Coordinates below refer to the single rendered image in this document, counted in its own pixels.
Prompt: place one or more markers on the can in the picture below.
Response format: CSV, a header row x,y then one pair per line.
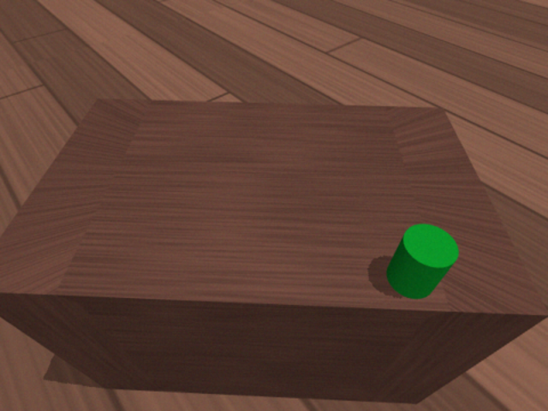
x,y
422,258

